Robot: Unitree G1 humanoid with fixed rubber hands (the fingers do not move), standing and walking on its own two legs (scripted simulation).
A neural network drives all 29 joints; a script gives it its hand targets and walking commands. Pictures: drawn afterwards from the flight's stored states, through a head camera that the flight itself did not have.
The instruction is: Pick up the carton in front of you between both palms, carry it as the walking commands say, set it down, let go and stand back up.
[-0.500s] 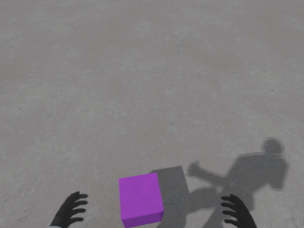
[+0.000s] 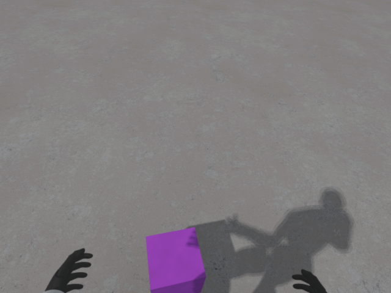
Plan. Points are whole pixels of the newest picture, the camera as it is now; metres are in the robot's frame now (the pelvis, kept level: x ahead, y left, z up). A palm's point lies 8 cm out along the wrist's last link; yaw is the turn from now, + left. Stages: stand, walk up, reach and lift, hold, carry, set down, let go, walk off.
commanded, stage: stand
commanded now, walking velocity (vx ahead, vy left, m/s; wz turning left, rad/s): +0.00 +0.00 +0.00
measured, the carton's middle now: (174, 265) +0.38 +0.06 -0.64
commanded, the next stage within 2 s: none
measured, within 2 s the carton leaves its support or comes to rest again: neither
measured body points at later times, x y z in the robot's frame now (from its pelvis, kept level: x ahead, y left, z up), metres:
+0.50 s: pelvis +0.02 +0.01 +0.00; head +0.02 +0.03 +0.45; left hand +0.16 +0.30 -0.11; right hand +0.14 -0.29 -0.09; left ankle +0.01 +0.11 -0.73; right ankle -0.04 -0.13 -0.73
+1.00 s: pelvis +0.00 +0.01 +0.01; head +0.00 +0.03 +0.46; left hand +0.12 +0.31 -0.11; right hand +0.11 -0.30 -0.09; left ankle +0.01 +0.12 -0.73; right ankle -0.04 -0.13 -0.73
